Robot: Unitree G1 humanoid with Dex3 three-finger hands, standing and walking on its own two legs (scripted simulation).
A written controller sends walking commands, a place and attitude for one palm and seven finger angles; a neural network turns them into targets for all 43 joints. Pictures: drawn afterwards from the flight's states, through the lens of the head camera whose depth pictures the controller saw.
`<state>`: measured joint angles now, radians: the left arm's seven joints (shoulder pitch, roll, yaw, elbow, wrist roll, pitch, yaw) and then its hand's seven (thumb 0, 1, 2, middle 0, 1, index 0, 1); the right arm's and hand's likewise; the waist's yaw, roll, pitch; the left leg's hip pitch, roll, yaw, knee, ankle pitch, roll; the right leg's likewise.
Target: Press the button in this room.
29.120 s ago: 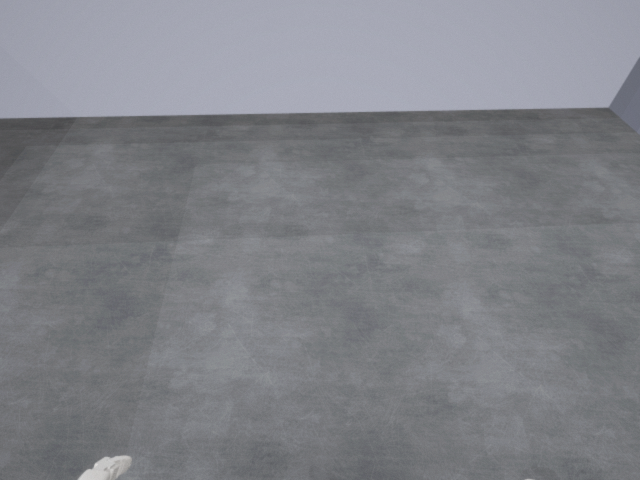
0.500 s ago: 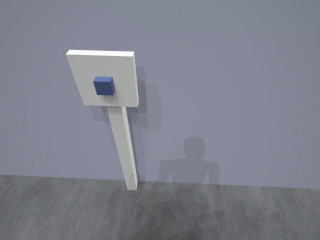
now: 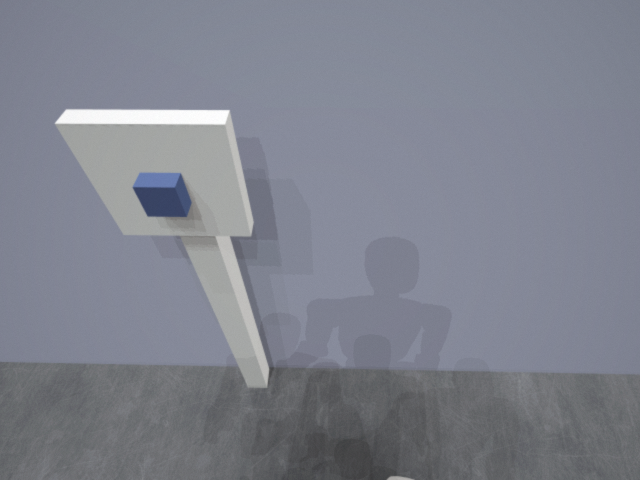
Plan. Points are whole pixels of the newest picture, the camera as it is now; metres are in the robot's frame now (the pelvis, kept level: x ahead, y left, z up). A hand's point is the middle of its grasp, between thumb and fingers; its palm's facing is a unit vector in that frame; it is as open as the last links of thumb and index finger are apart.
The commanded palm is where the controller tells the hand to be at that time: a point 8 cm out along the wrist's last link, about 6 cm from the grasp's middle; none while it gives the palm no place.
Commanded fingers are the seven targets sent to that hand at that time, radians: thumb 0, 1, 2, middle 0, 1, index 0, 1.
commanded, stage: come to a stop and stand still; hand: left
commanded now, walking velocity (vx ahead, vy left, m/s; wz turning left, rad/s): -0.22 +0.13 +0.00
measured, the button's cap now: (164, 193) +0.44 +0.22 +0.12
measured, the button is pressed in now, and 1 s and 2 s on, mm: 0 0 0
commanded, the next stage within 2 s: look again from close up in 1.62 s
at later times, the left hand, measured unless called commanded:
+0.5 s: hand out of the picture -0.04 +0.24 -0.16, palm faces +0.07 -0.98 -0.17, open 7.3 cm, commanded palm none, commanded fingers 0.00 0.90 0.90 -0.20 -0.30 -0.20 -0.30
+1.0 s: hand out of the picture -0.09 +0.14 -0.16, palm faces -0.01 -0.99 -0.12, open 7.4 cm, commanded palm none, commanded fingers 0.00 0.90 0.90 -0.20 -0.30 -0.20 -0.30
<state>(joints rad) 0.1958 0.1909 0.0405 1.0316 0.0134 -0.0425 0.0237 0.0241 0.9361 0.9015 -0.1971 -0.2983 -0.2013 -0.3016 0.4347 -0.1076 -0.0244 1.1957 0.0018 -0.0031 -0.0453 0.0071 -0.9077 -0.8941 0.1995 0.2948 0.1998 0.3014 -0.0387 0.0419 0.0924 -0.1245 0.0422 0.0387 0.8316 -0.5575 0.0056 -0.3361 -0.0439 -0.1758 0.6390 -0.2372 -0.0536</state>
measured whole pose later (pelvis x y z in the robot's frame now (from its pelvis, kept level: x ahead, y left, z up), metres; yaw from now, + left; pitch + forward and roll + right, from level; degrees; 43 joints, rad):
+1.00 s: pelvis -0.07 +0.01 +0.02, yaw -2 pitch -2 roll +0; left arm 0.37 0.07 -0.02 1.12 0.01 0.00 0.04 0.00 0.91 0.90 -0.20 -0.30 -0.20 -0.30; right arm 0.35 -0.10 -0.02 1.18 -0.02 0.02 -0.02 0.01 -0.91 -0.89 0.19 0.29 0.20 0.30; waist -0.03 0.02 0.00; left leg -0.26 0.06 0.09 0.44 -0.14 0.00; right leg -0.11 0.02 -0.06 0.44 -0.29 -0.04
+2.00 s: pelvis -0.04 +0.03 +0.01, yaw -3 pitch -1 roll +0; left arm 0.30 0.15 -0.01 1.05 0.02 -0.01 0.05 0.01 0.92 0.90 -0.20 -0.30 -0.20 -0.30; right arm 0.30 -0.16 0.00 1.06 -0.02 -0.01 -0.03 0.02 -0.94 -0.89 0.20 0.29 0.20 0.30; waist -0.01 0.02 0.00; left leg -0.29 0.02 0.07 0.58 -0.27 0.02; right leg -0.14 0.00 -0.04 0.53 -0.37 -0.01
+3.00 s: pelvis -0.09 -0.01 -0.06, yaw +0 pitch +9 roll -2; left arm 0.34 0.27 0.17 0.00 -0.31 -0.43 -0.36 0.02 0.90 0.90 -0.90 -1.06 -0.90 -1.07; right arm 0.18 -0.21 0.02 0.60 0.04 -0.20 -0.09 0.01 -0.91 -0.89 0.20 0.29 0.20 0.30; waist 0.02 0.05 -0.11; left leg -0.83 0.07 -0.05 1.06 -0.39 -0.02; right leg -0.66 0.03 -0.15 1.06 -0.56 -0.07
